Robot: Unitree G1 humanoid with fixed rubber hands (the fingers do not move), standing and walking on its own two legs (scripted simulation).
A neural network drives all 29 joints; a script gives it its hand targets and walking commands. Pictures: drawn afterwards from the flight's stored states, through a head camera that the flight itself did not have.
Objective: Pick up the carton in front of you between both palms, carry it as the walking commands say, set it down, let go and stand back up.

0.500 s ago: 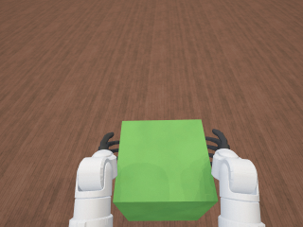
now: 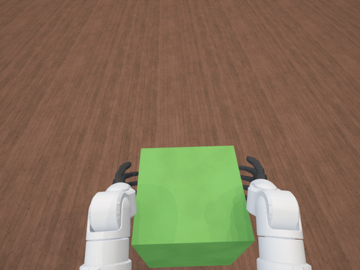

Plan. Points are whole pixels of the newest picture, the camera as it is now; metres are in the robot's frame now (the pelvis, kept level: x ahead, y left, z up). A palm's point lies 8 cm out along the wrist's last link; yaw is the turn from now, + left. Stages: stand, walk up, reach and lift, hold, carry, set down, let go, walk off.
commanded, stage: carry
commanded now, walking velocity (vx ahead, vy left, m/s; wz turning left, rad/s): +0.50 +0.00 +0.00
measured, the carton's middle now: (188, 210) +0.29 +0.00 -0.05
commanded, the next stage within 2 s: none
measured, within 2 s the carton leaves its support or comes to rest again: neither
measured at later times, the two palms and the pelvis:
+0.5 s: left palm (148, 88) +0.61 +0.12 +0.07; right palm (242, 85) +0.64 -0.17 +0.07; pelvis +0.33 -0.05 +0.00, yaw +4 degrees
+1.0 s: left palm (145, 46) +0.92 +0.16 +0.05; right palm (216, 43) +0.93 -0.12 +0.06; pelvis +0.63 +0.01 +0.00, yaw +1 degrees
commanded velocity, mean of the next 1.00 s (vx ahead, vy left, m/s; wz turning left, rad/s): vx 0.33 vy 0.00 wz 0.00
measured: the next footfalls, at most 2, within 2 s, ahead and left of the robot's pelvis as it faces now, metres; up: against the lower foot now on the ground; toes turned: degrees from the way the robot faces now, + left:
right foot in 0.30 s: +0.38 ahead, -0.12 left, +0.00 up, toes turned -9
left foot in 0.76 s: +0.69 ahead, +0.10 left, +0.00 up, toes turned +5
